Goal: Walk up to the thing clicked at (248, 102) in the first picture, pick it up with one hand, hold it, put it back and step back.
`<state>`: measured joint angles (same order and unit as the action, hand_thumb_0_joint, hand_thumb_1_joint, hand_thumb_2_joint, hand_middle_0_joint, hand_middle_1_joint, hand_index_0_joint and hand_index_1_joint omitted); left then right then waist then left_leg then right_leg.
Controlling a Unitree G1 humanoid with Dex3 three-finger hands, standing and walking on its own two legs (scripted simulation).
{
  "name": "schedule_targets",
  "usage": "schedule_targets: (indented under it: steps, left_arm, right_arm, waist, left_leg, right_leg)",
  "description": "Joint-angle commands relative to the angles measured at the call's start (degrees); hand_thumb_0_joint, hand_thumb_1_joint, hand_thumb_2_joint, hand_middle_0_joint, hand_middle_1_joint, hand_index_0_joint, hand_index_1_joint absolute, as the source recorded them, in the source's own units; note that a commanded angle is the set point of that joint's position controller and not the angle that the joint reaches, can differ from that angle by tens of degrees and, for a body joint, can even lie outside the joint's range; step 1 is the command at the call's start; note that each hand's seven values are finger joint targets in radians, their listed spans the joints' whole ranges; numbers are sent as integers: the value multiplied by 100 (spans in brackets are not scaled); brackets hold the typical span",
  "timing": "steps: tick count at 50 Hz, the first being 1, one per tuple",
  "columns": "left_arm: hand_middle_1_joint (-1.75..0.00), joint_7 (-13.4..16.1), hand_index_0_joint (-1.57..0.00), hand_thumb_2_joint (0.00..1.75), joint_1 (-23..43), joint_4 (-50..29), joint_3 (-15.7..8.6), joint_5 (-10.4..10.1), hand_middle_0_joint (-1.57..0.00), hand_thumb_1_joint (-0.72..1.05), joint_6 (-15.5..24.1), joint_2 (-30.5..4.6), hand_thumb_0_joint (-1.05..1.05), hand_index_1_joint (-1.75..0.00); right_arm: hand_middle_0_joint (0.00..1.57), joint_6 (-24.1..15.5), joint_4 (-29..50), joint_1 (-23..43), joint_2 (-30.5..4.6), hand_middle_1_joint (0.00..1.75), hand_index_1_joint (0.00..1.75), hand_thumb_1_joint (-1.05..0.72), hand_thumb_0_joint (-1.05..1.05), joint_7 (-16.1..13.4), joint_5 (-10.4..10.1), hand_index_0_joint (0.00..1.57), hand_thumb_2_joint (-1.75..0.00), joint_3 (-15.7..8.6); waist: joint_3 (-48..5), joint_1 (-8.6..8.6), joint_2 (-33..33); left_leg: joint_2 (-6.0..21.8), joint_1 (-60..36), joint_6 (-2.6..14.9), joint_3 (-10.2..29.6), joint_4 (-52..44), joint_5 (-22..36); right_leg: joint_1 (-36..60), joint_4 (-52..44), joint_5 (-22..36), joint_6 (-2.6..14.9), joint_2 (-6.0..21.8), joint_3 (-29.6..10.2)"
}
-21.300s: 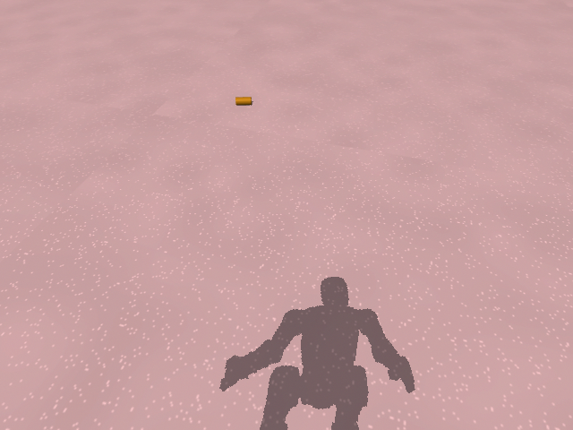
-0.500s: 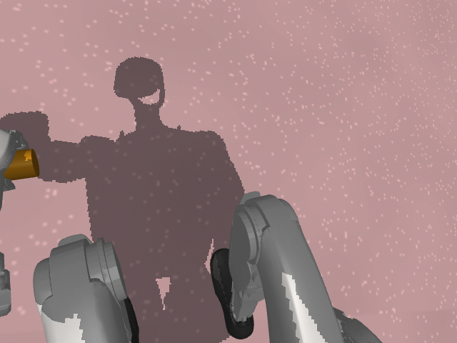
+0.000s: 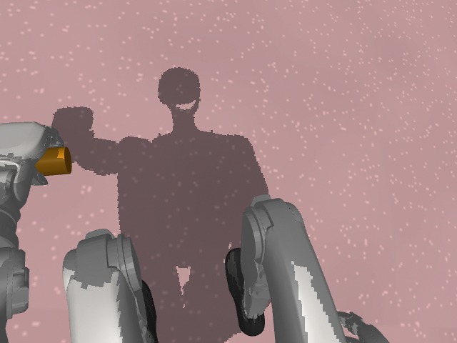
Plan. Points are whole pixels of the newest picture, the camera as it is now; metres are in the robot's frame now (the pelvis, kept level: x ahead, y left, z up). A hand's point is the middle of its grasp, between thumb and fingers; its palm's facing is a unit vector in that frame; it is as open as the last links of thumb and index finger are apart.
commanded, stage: lift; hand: left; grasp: from above
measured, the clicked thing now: (36, 162) +0.47 +0.28 -0.19
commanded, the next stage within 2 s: hold in 1.62 s
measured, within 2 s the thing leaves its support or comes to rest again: neither
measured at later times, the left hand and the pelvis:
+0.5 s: hand out of the picture +0.40 +0.29 -0.05, palm faces -0.47 -0.06 -0.88, open 8.1 cm; pelvis +0.00 +0.01 +0.09, yaw +3 degrees
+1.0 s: hand out of the picture +0.34 +0.28 +0.17, palm faces -0.46 -0.10 -0.88, open 8.1 cm; pelvis +0.02 +0.01 +0.26, yaw +5 degrees
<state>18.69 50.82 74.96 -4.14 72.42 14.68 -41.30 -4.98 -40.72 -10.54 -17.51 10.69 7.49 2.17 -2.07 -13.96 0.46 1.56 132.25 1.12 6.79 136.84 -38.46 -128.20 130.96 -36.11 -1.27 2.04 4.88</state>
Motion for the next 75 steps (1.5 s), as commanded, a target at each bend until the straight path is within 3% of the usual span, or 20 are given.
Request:
schedule_targets:
  steps: [1, 4, 8, 14, 16, 17, 18, 19, 22, 26, 31, 37, 41, 44, 46, 49, 51, 61, 69, 75]
  left_arm:
    - [-30, 139, -123, 50, 2054, -1411, -238, -314, -124, 86, -184, -1634, 0, -31]
    - [-31, -67, -124, 54, 1790, -1714, -209, -453, -125, 87, -302, -1562, 0, -32]
    - [-29, -317, -124, 56, 1556, -2207, -265, -580, -126, 87, -334, -1573, 0, -31]
    - [-33, -642, -122, 59, 1245, -3088, -95, -813, -124, 85, -366, -1297, 0, -35]
    - [-33, -670, -122, 61, 884, -3217, -206, -908, -124, 84, -412, -1362, 0, -35]
    - [-33, -721, -123, 63, 687, -3225, -45, -955, -125, 85, -441, -1070, 0, -36]
    - [-36, -757, -123, 62, 844, -3692, -12, -1020, -125, 87, -432, -1066, 0, -38]
    - [-33, -761, -123, 62, 768, -3801, -185, -1031, -125, 86, -462, -1355, 0, -35]
    - [-33, -860, -123, 60, 421, -3888, -33, -1099, -125, 86, -529, -1052, 0, -35]
    - [-35, -939, -121, 61, 136, -4552, 3, -1235, -123, 85, -628, -942, 0, -37]
    - [-36, -971, -120, 63, -388, -4762, -53, -1344, -122, 85, -789, -914, 0, -38]
    - [-39, -1020, -121, 63, -972, -5088, 92, -1485, -123, 86, -965, -603, 0, -41]
    - [-38, -1122, -120, 62, -1244, -5295, 197, -1495, -121, 85, -1059, -504, 0, -40]
    - [-35, -1164, -121, 62, -1475, -5206, 389, -1544, -123, 85, -1098, -185, 0, -37]
    - [-36, -1130, -121, 63, -1489, -5121, 228, -1520, -123, 85, -1092, -402, 0, -38]
    - [-35, -1124, -122, 63, -1444, -4946, 486, -1457, -124, 86, -1068, -67, 0, -37]
    - [-35, -1084, -120, 62, -1433, -4746, 450, -1462, -122, 84, -1044, -57, 0, -37]
    - [-38, -878, -115, 64, -1377, -4069, 848, -1303, -117, 77, -1078, 436, 0, -41]
    - [-34, -811, -113, 66, -1427, -4008, 710, -1290, -116, 73, -1070, 317, 0, -38]
    - [-32, -821, -109, 62, -1571, -4101, 789, -1288, -112, 68, -1059, 448, 0, -36]
  right_arm:
    - [20, 7, 124, -1136, -1396, 30, 30, -92, 0, -137, -104, 20, -91, -607]
    - [20, 70, 139, -1200, -1343, 30, 30, -92, 0, -191, -189, 20, -91, -682]
    - [20, 178, 213, -1179, -1332, 30, 30, -91, 0, -286, -309, 20, -90, -784]
    - [20, 291, 435, -1129, -1233, 30, 30, -91, 0, -414, -445, 20, -91, -877]
    - [20, 325, 470, -1118, -1246, 30, 30, -91, 0, -464, -489, 20, -91, -914]
    - [20, 324, 505, -1126, -1202, 30, 30, -91, 0, -464, -493, 20, -91, -899]
    - [20, 343, 561, -1067, -1174, 30, 30, -91, 0, -493, -523, 20, -90, -929]
    - [20, 362, 557, -1044, -1210, 30, 30, -91, 0, -540, -559, 20, -90, -963]
    - [20, 410, 640, -966, -1157, 30, 30, -91, 0, -599, -602, 20, -90, -974]
    - [20, 449, 708, -868, -1128, 30, 30, -90, 0, -704, -663, 20, -90, -1008]
    - [20, 491, 711, -753, -1036, 30, 30, -90, 0, -852, -736, 20, -90, -972]
    - [20, 513, 808, -610, -863, 30, 30, -90, 0, -1032, -825, 20, -90, -877]
    - [20, 522, 766, -510, -797, 30, 30, -89, 0, -1171, -876, 20, -90, -833]
    - [20, 500, 687, -474, -700, 30, 30, -89, 0, -1273, -911, 20, -90, -777]
    - [20, 466, 652, -431, -690, 30, 30, -89, 0, -1344, -951, 20, -90, -756]
    - [20, 413, 595, -409, -647, 30, 30, -89, 0, -1395, -963, 20, -90, -717]
    - [20, 374, 509, -462, -620, 30, 30, -89, 0, -1412, -958, 20, -90, -701]
    - [20, 226, 310, -587, -586, 30, 30, -89, 0, -1375, -923, 20, -90, -701]
    - [20, 300, 427, -558, -566, 30, 30, -90, 0, -1310, -907, 20, -90, -709]
    - [20, 367, 502, -554, -576, 30, 30, -90, 0, -1292, -914, 20, -90, -746]
  waist:
    - [-4467, 74, 1907]
    - [-4676, 183, 1907]
    - [-4593, 296, 1804]
    - [-4662, 334, 1707]
    - [-4737, 458, 1549]
    - [-4540, 400, 1569]
    - [-4764, 426, 1560]
    - [-4788, 518, 1601]
    - [-4531, 512, 1457]
    - [-4821, 624, 1598]
    - [-4541, 699, 1313]
    - [-4261, 779, 975]
    - [-4155, 843, 951]
    - [-3647, 812, 814]
    - [-3353, 877, 707]
    - [-3057, 848, 698]
    - [-2924, 859, 714]
    - [-2498, 974, 701]
    - [-2255, 1067, 527]
    - [-2199, 1098, 475]
  left_leg:
    - [-189, -3383, 19, -454, -1781, 812]
    - [-190, -3593, 25, -519, -1901, 1081]
    - [-203, -3661, 25, -427, -2208, 905]
    - [-173, -4062, 20, -374, -2652, 743]
    - [-193, -4171, 32, -393, -2771, 765]
    - [-187, -4193, 8, -368, -2870, 819]
    - [-177, -4327, 21, -378, -2947, 807]
    - [-183, -4467, 15, -338, -3063, 768]
    - [-147, -4727, -9, -249, -3398, 644]
    - [-134, -5405, -34, -201, -3819, 955]
    - [-142, -5769, -24, -228, -4340, 922]
    - [-154, -6285, 17, -385, -5038, 855]
    - [-132, -6974, -1, -381, -5611, 1010]
    - [-99, -7251, -13, -354, -6067, 988]
    - [-94, -7384, 5, -337, -6431, 693]
    - [-63, -7839, -26, -300, -6890, 679]
    - [-45, -8084, -57, -282, -7103, 898]
    - [-64, -9415, -132, -394, -8191, 1835]
    - [-141, -10023, -113, -541, -8807, 2338]
    - [-157, -10517, -129, -596, -9197, 2610]
  right_leg:
    - [2085, -1437, 947, 383, -263, 257]
    - [2358, -1557, 1191, 371, -248, 199]
    - [2322, -1691, 1031, 376, -207, 166]
    - [2554, -2090, 897, 356, -197, 81]
    - [2729, -2268, 895, 338, -183, 28]
    - [2764, -2311, 946, 337, -170, 29]
    - [2838, -2400, 932, 342, -199, 14]
    - [2873, -2474, 885, 342, -182, -9]
    - [2975, -2704, 784, 322, -191, -18]
    - [3336, -3013, 964, 305, -180, -51]
    - [3963, -3587, 947, 264, -178, -120]
    - [4989, -4460, 936, 220, -227, -201]
    - [5605, -5006, 1035, 209, -246, -246]
    - [5956, -5442, 1024, 197, -266, -261]
    - [6293, -5786, 805, 190, -300, -291]
    - [6539, -6188, 790, 198, -325, -301]
    - [6763, -6427, 931, 196, -317, -323]
    - [7963, -7539, 1687, 220, -392, -286]
    - [8864, -8306, 2079, 186, -358, -337]
    - [9327, -8712, 2306, 202, -344, -372]
